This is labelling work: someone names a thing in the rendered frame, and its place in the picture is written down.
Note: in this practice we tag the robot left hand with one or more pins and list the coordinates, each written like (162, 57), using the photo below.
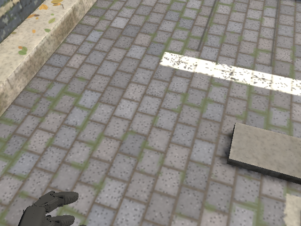
(35, 215)

